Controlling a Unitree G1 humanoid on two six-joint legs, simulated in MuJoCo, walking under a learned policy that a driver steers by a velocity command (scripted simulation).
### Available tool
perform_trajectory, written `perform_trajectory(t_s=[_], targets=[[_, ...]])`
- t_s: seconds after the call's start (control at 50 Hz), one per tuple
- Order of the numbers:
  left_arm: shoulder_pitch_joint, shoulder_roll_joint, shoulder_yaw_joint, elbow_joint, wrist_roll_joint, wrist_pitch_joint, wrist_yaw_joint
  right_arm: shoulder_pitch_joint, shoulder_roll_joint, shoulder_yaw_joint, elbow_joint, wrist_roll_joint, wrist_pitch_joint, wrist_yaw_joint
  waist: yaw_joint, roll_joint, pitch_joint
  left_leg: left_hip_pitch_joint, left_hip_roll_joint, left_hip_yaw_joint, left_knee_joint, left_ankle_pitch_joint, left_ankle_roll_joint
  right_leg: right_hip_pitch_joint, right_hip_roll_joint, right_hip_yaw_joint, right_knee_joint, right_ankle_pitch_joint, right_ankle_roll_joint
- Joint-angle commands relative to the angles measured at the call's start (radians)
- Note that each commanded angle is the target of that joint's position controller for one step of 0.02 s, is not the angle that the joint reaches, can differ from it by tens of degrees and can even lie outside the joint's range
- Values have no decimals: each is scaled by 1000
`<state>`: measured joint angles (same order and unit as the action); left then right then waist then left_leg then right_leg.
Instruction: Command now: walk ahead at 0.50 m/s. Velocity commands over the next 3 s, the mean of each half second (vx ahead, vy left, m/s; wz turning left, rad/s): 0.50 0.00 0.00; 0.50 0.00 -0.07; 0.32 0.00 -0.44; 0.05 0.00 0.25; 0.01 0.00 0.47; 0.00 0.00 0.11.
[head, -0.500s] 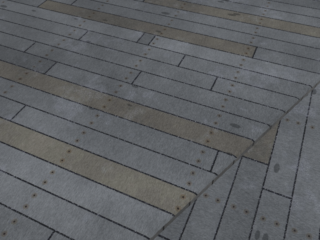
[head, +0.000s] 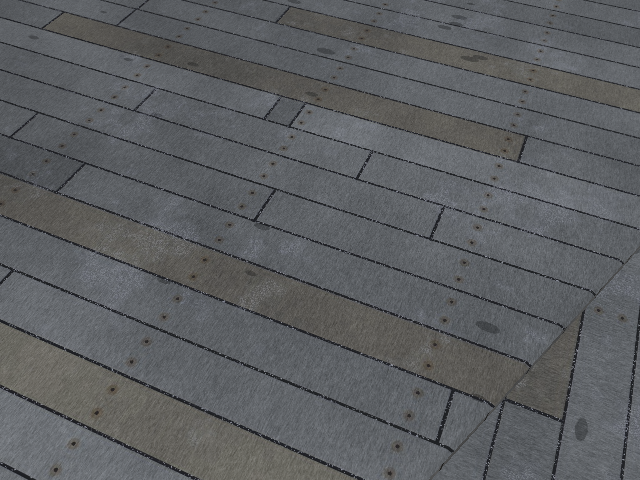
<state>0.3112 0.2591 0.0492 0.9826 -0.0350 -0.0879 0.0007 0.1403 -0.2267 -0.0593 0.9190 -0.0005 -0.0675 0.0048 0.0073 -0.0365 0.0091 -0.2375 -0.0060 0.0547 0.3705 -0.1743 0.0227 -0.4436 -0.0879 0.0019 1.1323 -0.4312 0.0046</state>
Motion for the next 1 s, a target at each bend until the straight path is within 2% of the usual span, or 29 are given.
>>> perform_trajectory(t_s=[0.02, 0.06, 0.18, 0.22, 0.24, 0.26, 0.28, 0.3, 0.32, 0.34, 0.36, 0.4, 0.46, 0.5, 0.54, 0.6, 0.66, 0.7, 0.72, 0.76, 0.78, 0.8, 0.82, 0.84, 0.86, 0.88, 0.9, 0.94, 1.0], targets=[[-14, -13, -3, -69, 16, 4, 9, 9, -124, -26, -28, 1, -1, -2, 11, 139, 51, -7, 269, -222, -225, 58, 220, -121, -47, -7, -150, -6, 27], [-20, -19, -8, -67, 34, 9, 3, 21, -172, -41, -24, 3, -9, -3, 26, 128, 36, -70, 251, -161, -217, 106, 204, -17, -37, -14, -301, 138, 10], [-147, 55, 13, -101, 21, 20, -10, 110, -193, -48, 15, 30, -12, -8, 13, 128, 59, -2, 281, -155, -178, -36, 146, 60, 5, -24, -497, 321, -41], [-52, 86, 38, -70, 24, 23, -9, 112, -181, -40, 22, 24, -5, -11, 74, 116, 35, -21, 256, -127, -52, 39, 110, 207, 47, -60, -519, 287, -59], [97, 120, 64, -22, 24, 24, -6, 116, -147, -27, 27, 19, 1, -13, 142, 79, -22, -55, 197, -67, 163, 141, 76, 355, 63, -62, -544, 260, -76], [202, 230, 94, -8, 28, 21, 1, 134, -76, -2, 3, 3, 1, -10, 155, -176, -76, -216, 91, 38, 578, -4, 4, 491, -143, 244, -697, 185, -145], [263, 276, 90, 2, 33, 18, -13, 248, 9, 18, 0, 16, -17, -14, 103, -389, -193, -448, -48, -32, 893, -396, -23, 668, -316, 748, -917, -45, -291], [194, 185, 66, -13, 34, 5, -20, 218, -70, 1, 14, 49, -35, -7, 96, -219, -142, -565, 6, -142, 1083, -346, -2, 615, -321, 795, -955, -198, -294], [112, 128, 49, -33, 34, 0, -23, 131, -109, -7, -11, 62, -47, -1, 90, -145, -51, -648, 50, -128, 1173, -270, 33, 542, -296, 652, -924, -161, -264], [47, 85, 30, -42, 46, 4, -29, 100, -98, -5, -14, 51, -48, -5, 68, -66, -30, -648, 89, -110, 1205, -189, 50, 464, -254, 517, -903, -50, -239], [4, 38, 12, -45, 55, 7, -37, 95, -84, -9, -12, 33, -41, -8, 40, -38, -7, -632, 116, -100, 1205, -127, 65, 384, -197, 401, -895, 60, -210], [33, -11, -12, -10, 60, 16, -43, 144, -43, -4, -10, 33, -20, 0, 4, -69, -6, -636, 128, -86, 1312, -101, 75, 305, -170, 302, -897, 181, -212], [62, 4, -25, 14, 56, 23, -28, 83, -2, 17, -59, 29, 2, 2, -21, -18, 36, -759, 145, -80, 1289, -74, 48, 242, -145, 203, -916, 242, -214], [74, 30, -25, 7, 61, 20, -9, 14, -13, 23, -96, 6, 2, -4, -17, -1, 42, -768, 156, -60, 1121, 20, 8, 220, -128, 164, -958, 308, -221], [102, 39, -27, 10, 61, 13, 11, -56, -17, 27, -122, -2, -6, -9, 3, -4, 38, -742, 155, -39, 934, 105, -14, 243, -122, 122, -989, 429, -219], [195, 50, -22, 35, 47, 11, 23, -199, 16, 44, -169, 14, -11, -3, 55, -17, 50, -666, 121, 19, 663, 133, -4, 335, -139, 87, -1041, 544, -202], [257, 48, -20, 54, 36, 28, 19, -267, 24, 47, -193, 27, -23, 22, 64, -44, 83, -670, 85, 60, 515, 59, 31, 496, -170, 61, -1031, 628, -200], [248, 47, -20, 51, 35, 39, 17, -263, 19, 45, -199, 28, -31, 38, 33, -83, 73, -590, 53, 87, 453, -13, 66, 545, -177, 26, -973, 810, -186], [237, 50, -21, 49, 41, 39, 15, -230, 4, 37, -198, 23, -33, 43, 3, -124, 35, -496, 20, 107, 442, -56, 84, 555, -177, 11, -913, 1034, -178], [194, 64, -19, 49, 42, 42, 20, -33, -59, 4, -152, 24, -33, 42, -123, -164, -96, -204, -53, 123, 361, -48, 127, 552, -147, -31, -674, 1393, -146], [140, 73, -18, 25, 42, 35, 20, 145, -131, -24, -100, 21, -29, 36, -202, -138, -192, 86, 15, -2, 324, 10, 166, 391, -116, -36, -466, 1289, -114], [208, -9, -33, -5, 36, 17, 15, 289, -232, -53, -63, -8, -22, 24, -181, 118, -365, 460, 276, -485, 181, -203, 297, 20, 42, -53, -74, 797, -56], [172, -32, -37, 0, 48, -19, -3, 328, -234, -46, -42, -12, -13, 11, -177, 277, -446, 551, 410, -922, -91, -246, 363, -163, 171, 111, 203, 7, -50], [132, 27, -8, -10, 18, -40, -19, 227, -168, -23, -54, -10, -20, 10, -145, 224, -304, 431, 414, -824, -97, -262, 319, -281, 137, 225, 360, 5, -62], [49, 42, -2, -41, -3, -38, -19, 149, -104, -4, -54, 0, -25, 13, -106, 147, -157, 251, 386, -611, -91, -220, 264, -307, 76, 155, 376, 46, -78], [-3, 36, 5, -67, -7, -27, -9, 82, -57, 9, -43, -4, -38, 24, -56, 65, -71, 85, 340, -446, -132, -168, 214, -269, 16, 111, 308, 127, -93], [6, 31, 17, -63, -1, -3, 7, 31, -6, 22, -30, -15, -52, 35, -8, 67, -36, -11, 284, -325, -163, -105, 164, -206, -17, 112, 255, 186, -110], [76, -6, 18, -45, -9, 31, 17, 37, 4, 20, 1, -17, -61, 39, 26, 112, -13, -74, 237, -173, -200, -30, 142, -136, -27, 122, 193, 221, -118], [6, 4, 28, -65, 0, 50, 20, 88, -53, 5, 32, -20, -58, 12, 25, 101, 32, -45, 214, -44, -239, 85, 140, -218, -25, 116, 76, 299, -93]])
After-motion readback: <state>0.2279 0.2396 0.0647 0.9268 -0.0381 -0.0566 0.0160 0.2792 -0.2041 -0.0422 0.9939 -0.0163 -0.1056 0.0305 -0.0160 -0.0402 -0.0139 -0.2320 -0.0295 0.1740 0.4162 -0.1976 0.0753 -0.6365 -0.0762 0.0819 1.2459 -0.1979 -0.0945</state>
